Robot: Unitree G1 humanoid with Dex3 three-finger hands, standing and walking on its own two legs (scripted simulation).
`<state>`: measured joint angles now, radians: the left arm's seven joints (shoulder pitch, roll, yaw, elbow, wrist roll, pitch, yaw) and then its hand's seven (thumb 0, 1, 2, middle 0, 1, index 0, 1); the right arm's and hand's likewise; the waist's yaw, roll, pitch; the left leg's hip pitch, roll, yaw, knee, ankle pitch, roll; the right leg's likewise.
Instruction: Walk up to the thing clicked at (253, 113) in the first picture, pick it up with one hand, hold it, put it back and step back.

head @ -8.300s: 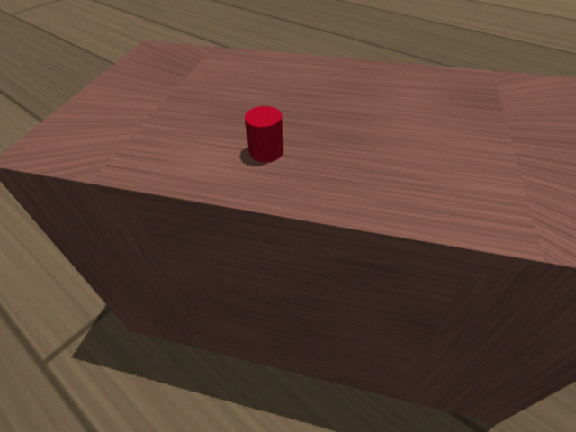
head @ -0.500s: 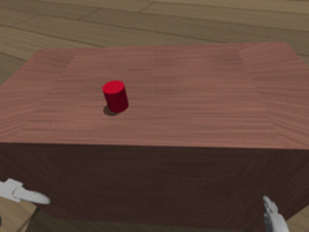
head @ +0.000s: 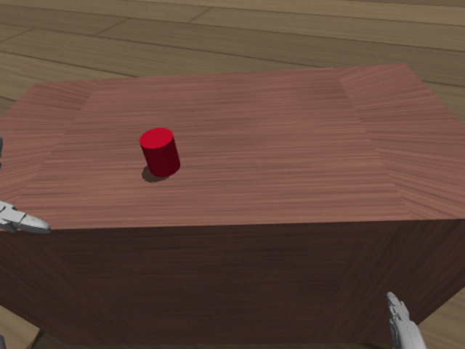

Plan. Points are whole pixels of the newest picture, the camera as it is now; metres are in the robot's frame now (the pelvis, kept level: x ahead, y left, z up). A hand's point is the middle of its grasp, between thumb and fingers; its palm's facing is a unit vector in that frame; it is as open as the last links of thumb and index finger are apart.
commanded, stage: go down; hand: left
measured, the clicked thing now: (160, 152) +0.52 +0.18 +0.07
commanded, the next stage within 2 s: none
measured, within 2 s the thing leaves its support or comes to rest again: neither
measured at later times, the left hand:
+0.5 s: hand (15, 160) +0.35 +0.34 +0.21, palm faces +0.18 -0.98 -0.09, open 17.6 cm
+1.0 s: hand (19, 146) +0.39 +0.35 +0.21, palm faces +0.14 -0.99 -0.02, open 17.7 cm
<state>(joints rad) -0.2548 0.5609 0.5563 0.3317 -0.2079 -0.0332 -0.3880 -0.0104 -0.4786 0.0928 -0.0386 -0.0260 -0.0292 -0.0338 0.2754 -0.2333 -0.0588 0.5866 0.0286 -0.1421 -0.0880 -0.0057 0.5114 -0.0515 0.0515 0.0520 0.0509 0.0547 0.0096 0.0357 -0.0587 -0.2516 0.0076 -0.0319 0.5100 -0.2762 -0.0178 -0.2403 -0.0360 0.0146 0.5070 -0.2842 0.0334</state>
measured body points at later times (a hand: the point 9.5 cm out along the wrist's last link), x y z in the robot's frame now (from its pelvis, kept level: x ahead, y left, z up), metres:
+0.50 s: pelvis -0.01 +0.00 +0.00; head +0.00 -0.01 +0.45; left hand +0.34 +0.39 +0.22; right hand +0.15 -0.25 -0.08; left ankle -0.01 +0.13 -0.74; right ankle -0.01 -0.14 -0.74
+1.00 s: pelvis +0.00 +0.00 +0.00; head +0.02 +0.00 +0.45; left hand +0.37 +0.40 +0.21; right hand +0.16 -0.25 -0.08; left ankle -0.01 +0.13 -0.74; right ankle -0.01 -0.14 -0.74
